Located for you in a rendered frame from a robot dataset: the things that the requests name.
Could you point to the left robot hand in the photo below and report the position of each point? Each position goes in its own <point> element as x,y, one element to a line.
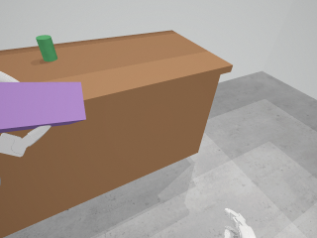
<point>15,145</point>

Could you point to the sponge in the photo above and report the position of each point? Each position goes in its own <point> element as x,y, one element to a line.
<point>29,105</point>

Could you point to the table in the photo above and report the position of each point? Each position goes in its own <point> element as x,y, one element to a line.
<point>147,98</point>

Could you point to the right robot hand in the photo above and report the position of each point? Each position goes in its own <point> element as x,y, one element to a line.
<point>244,231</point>

